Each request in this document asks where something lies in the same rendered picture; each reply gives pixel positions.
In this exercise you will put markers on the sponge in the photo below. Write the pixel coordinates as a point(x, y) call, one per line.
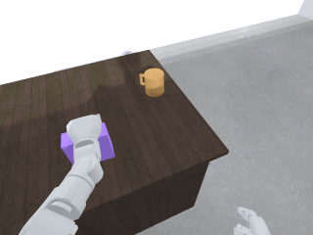
point(104, 140)

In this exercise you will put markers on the robot left hand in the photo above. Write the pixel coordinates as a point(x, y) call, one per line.
point(84, 127)

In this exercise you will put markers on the left robot upper arm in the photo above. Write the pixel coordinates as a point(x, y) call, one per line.
point(51, 223)

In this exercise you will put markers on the robot right hand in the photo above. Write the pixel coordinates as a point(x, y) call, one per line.
point(256, 223)

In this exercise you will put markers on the robot left forearm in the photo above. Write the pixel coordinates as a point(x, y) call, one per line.
point(69, 199)

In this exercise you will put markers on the table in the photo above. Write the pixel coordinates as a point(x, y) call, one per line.
point(162, 145)

